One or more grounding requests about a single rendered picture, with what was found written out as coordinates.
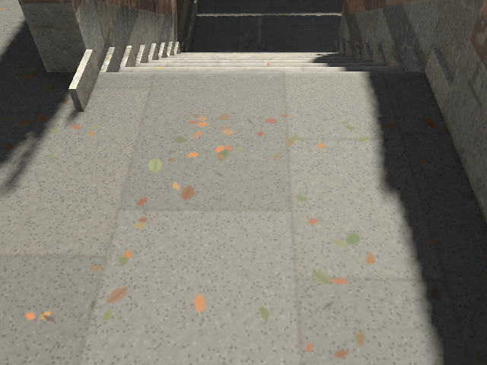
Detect stairs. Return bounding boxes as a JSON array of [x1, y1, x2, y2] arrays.
[[119, 51, 404, 72]]

